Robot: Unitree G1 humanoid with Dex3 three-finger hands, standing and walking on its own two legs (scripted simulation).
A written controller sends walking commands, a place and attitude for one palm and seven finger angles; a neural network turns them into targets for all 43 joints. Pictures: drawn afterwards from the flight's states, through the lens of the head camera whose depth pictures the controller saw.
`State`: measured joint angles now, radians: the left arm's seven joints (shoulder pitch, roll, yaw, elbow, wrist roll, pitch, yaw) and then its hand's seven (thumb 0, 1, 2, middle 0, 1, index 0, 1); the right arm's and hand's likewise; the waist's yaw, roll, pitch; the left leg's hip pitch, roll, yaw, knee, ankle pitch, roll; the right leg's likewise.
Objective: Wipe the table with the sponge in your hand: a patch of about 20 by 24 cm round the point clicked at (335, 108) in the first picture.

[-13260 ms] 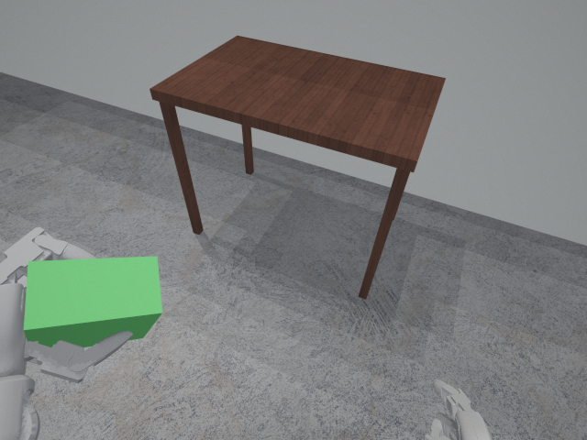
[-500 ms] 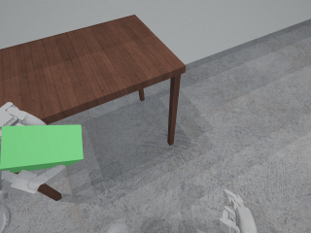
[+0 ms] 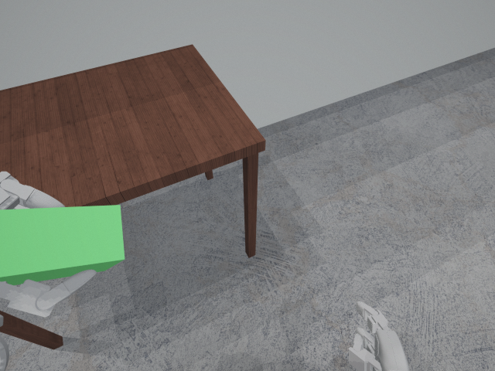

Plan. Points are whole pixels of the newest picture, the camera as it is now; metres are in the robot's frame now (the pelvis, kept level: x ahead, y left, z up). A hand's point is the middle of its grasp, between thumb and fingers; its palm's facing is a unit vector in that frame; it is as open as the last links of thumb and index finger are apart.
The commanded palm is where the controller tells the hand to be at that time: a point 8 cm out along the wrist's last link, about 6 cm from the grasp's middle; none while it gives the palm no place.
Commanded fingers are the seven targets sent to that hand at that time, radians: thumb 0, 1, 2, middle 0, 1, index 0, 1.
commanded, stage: take the last steps up to it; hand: left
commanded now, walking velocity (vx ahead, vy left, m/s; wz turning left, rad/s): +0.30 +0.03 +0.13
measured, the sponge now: (77, 244) +0.23 +0.21 +0.16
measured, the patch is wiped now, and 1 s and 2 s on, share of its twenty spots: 0.00 0.00 0.00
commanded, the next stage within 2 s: come to a stop and stand still in 1.08 s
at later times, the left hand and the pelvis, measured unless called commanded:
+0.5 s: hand (106, 170) +0.32 +0.21 +0.18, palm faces +0.44 -0.79 -0.43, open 10.2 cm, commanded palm +0.25 +0.25 +0.18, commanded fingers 0.00 0.10 1.30 -1.20 -1.60 -1.20 -1.60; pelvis +0.10 -0.04 -0.01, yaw +3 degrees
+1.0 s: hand (147, 139) +0.39 +0.17 +0.18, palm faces +0.43 -0.79 -0.44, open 10.2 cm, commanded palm +0.33 +0.22 +0.18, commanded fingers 0.00 0.10 1.30 -1.20 -1.60 -1.20 -1.60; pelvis +0.19 -0.07 +0.00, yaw +5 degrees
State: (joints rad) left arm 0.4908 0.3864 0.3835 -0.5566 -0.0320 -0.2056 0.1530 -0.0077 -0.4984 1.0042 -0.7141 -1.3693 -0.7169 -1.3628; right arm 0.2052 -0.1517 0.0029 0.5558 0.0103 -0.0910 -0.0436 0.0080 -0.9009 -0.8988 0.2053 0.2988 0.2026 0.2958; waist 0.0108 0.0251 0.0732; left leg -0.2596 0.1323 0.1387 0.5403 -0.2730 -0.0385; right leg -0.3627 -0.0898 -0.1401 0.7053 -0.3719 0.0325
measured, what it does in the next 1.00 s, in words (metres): walks ahead: right foot, then left foot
